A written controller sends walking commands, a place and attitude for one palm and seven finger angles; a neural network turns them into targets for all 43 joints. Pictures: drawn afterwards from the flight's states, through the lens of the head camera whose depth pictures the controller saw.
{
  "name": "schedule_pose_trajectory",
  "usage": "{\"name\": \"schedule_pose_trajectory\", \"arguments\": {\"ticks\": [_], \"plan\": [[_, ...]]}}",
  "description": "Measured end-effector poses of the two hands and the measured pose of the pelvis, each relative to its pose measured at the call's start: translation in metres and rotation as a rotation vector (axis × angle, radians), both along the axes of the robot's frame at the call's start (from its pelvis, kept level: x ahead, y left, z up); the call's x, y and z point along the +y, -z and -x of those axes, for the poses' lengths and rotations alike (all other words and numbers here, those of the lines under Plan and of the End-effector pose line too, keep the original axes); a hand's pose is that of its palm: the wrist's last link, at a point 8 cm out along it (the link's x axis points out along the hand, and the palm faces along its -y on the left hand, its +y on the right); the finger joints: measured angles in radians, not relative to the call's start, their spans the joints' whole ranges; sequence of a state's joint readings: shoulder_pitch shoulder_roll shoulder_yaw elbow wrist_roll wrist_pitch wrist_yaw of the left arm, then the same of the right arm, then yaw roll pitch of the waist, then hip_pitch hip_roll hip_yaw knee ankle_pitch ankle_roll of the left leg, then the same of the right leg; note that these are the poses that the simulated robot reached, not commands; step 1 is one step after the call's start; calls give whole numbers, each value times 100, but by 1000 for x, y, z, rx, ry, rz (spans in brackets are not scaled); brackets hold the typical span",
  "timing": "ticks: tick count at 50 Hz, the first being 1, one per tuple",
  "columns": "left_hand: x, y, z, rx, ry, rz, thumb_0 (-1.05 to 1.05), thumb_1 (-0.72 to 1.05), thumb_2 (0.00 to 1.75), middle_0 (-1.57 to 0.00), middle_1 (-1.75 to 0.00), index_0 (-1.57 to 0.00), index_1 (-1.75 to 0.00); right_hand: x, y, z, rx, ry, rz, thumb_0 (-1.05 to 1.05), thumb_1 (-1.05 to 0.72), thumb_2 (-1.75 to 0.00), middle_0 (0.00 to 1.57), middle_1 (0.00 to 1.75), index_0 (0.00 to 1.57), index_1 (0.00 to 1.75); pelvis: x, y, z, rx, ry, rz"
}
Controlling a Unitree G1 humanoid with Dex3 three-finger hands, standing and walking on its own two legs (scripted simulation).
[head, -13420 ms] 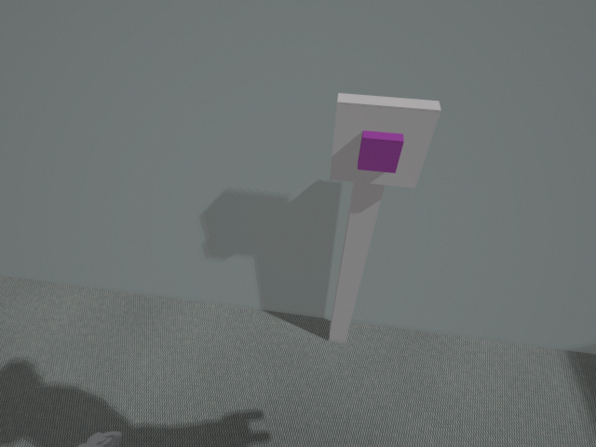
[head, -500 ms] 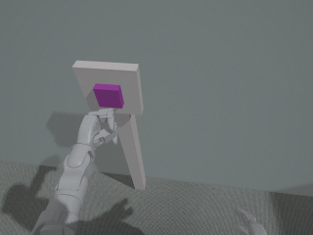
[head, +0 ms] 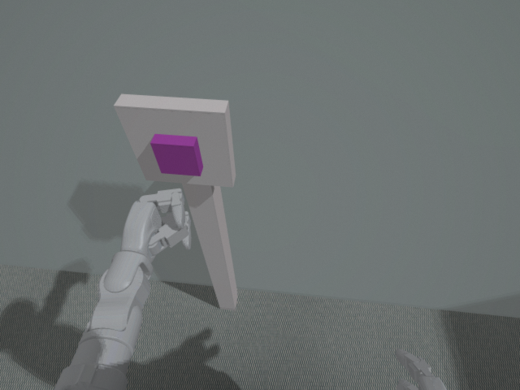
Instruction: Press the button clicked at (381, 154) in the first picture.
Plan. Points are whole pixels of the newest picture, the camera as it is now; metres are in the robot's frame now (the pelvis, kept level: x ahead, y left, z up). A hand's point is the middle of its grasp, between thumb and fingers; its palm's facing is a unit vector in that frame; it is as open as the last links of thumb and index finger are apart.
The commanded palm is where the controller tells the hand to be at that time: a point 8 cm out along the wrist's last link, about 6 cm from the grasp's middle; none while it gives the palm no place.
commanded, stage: aim a knuckle at the button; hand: left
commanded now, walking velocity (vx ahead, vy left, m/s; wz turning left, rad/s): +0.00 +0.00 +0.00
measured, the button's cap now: (178, 154) +0.45 +0.15 +0.11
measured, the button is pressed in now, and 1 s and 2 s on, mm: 0 0 13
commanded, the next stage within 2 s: press the button with the knuckle in 1.04 s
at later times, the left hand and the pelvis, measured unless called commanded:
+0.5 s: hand (179, 208) +0.36 +0.14 +0.09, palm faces -0.07 -1.00 -0.03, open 3.1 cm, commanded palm +0.33 +0.19 +0.08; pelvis +0.01 +0.01 +0.00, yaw -1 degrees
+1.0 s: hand (190, 219) +0.35 +0.12 +0.07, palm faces -0.08 -1.00 -0.02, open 3.1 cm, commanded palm +0.33 +0.18 +0.08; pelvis +0.00 +0.01 +0.00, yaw +0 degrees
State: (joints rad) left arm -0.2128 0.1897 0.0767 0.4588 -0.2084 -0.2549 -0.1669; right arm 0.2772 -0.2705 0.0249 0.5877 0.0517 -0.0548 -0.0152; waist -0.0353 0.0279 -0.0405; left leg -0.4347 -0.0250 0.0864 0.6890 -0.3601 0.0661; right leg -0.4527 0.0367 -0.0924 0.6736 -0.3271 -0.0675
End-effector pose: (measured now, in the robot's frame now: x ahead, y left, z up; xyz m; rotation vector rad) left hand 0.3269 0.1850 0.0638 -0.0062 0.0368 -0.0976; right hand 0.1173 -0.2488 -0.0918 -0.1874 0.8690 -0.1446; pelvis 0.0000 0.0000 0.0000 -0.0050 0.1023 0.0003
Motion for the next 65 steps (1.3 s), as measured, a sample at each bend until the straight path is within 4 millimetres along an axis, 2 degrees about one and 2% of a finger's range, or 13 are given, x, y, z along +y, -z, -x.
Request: {"name": "schedule_pose_trajectory", "arguments": {"ticks": [4,7,11,16,20,25,30,34,37,43,51,59,65], "plan": [[4,-20,-9,-99,-26,-16,2,90,90,-130,-150,-130,-150,5,-1,-3,-11,-5,-2,2,-90,-90,20,30,20,30,2,0,0,-3,1,1],[12,-26,-17,-98,-34,-28,2,90,90,-130,-150,-130,-150,9,-2,-5,-15,-4,-15,1,-90,-90,20,30,20,30,4,0,-1,-1,-1,2],[12,-14,-20,-10,-5,-24,1,90,90,-130,-150,-130,-150,14,-1,-5,-15,-5,-29,1,-90,-90,20,30,20,30,8,0,-3,7,-5,6],[-3,3,-11,32,24,8,1,90,90,-130,-150,-129,-150,18,1,-4,-5,-12,-24,1,-90,-90,20,30,20,30,12,1,-4,10,-2,6],[-6,-6,-12,-43,3,2,2,90,90,-130,-150,-129,-150,21,1,-4,1,-13,-18,1,-90,-90,20,30,20,30,13,1,-4,7,7,4],[7,-22,-20,-91,-30,-29,2,90,90,-130,-150,-130,-150,23,0,-3,5,-5,-29,1,-90,-90,20,30,20,30,13,0,-7,4,8,6],[15,-12,-14,-7,-18,-22,1,90,90,-130,-150,-129,-150,22,0,-4,2,0,-37,1,-90,-90,20,30,20,30,14,-1,-8,5,3,10],[5,-3,-2,13,10,2,1,91,90,-130,-150,-129,-150,21,-1,-6,-6,-10,-25,1,-90,-90,20,30,20,30,15,-1,-7,1,-2,11],[-4,-7,3,-25,15,1,2,90,90,-130,-150,-129,-150,20,-2,-9,-16,-19,-16,1,-90,-90,20,30,20,30,15,0,-4,-4,-4,9],[-12,-24,-5,-94,3,-24,2,90,90,-131,-150,-130,-150,22,-2,-14,-33,-31,-29,1,-90,-90,20,30,20,30,12,0,-1,-11,-4,4],[-7,-7,-10,17,-22,-28,1,90,90,-130,-150,-129,-150,18,-2,-7,-23,-18,-42,1,-90,-90,20,30,20,30,5,-1,0,-7,2,-1],[-2,-23,-4,-82,-35,-32,2,90,90,-130,-150,-130,-150,7,2,-1,1,-13,-28,1,-90,-90,20,30,20,30,-1,-1,0,-14,-4,0],[1,-13,-16,-6,-25,-35,1,90,90,-130,-150,-130,-150,-2,2,2,17,-1,-14,1,-90,-90,20,30,20,30,-5,-1,1,-6,-7,-2]]}}
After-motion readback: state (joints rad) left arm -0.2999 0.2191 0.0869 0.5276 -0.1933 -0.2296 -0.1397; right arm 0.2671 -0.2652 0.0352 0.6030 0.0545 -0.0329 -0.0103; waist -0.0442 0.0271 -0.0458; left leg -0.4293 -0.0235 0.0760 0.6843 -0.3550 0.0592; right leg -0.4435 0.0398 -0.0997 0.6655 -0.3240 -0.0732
